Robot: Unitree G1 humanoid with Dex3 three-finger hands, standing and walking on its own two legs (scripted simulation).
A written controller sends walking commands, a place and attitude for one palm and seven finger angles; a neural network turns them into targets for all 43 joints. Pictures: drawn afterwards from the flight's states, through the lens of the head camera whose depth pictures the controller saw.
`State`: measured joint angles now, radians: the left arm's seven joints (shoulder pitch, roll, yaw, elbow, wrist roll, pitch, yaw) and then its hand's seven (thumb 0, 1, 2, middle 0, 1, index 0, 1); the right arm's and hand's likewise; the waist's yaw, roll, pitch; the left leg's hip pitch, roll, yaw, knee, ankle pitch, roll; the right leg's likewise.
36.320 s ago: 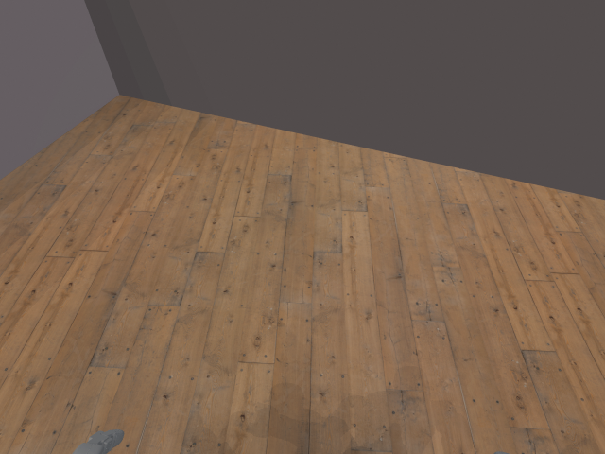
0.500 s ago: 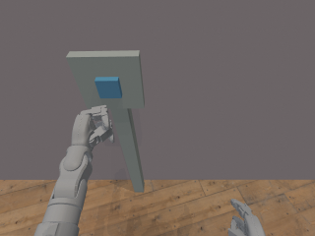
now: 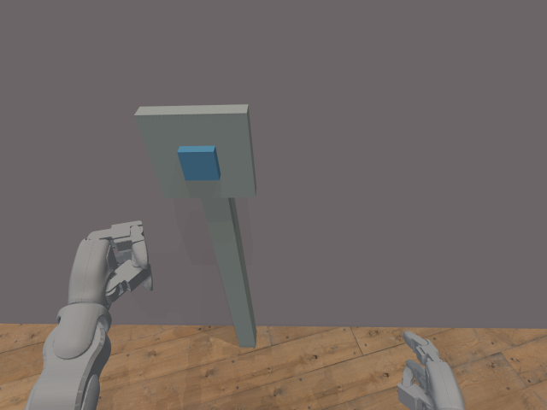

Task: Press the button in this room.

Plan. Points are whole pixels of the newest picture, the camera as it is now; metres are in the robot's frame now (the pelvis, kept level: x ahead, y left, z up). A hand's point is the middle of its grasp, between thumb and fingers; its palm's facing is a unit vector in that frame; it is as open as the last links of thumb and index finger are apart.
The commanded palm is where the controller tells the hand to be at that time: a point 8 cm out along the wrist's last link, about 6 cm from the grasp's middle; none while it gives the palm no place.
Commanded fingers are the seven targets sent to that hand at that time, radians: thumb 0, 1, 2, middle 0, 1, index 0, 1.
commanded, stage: draw the hand back to the body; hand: left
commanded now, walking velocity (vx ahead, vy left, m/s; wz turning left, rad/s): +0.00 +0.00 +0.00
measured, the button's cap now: (200, 162) +0.49 +0.18 +0.12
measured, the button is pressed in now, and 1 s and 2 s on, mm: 0 0 0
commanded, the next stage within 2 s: step back with the hand held close in 0.86 s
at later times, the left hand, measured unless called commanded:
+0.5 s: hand (77, 298) +0.19 +0.24 +0.16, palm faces +0.38 -0.85 -0.38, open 3.1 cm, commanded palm +0.14 +0.29 +0.17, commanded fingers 0.00 0.90 0.90 -1.30 -1.50 -1.30 -1.50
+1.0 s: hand (55, 303) +0.18 +0.25 +0.16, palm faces +0.43 -0.81 -0.39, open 3.1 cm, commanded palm +0.14 +0.30 +0.18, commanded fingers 0.00 0.90 0.90 -1.30 -1.50 -1.30 -1.50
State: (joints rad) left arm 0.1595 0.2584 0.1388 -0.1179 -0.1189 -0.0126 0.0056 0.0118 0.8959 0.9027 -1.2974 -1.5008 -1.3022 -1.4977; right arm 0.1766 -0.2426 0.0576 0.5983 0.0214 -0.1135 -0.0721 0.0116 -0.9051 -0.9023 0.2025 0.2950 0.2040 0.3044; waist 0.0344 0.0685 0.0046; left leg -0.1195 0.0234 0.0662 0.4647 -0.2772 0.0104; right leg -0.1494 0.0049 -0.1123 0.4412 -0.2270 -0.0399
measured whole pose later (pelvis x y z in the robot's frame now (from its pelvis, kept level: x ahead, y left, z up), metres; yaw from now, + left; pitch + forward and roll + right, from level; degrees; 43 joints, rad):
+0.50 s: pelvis +0.01 +0.01 +0.00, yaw +0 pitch -6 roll -1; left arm 0.51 0.30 0.23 -0.42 -0.04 -0.11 0.11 0.01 0.89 0.90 -1.30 -1.50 -1.31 -1.50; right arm 0.21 -0.23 0.03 0.62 -0.01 -0.09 -0.06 0.01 -0.90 -0.90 0.20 0.30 0.21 0.30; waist 0.06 0.09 0.02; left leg -0.03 0.01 0.07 0.40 -0.27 0.03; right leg -0.06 0.00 -0.10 0.37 -0.21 -0.02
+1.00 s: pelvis +0.01 +0.02 +0.00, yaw +0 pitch -6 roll -1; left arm 0.53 0.31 0.27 -0.47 -0.04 -0.11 0.13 0.01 0.89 0.90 -1.30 -1.50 -1.31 -1.50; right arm 0.21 -0.22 0.03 0.63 -0.01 -0.12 -0.07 0.01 -0.90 -0.90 0.20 0.30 0.21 0.30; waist 0.07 0.08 0.04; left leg -0.04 0.01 0.07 0.42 -0.27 0.03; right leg -0.06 0.00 -0.11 0.37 -0.20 -0.02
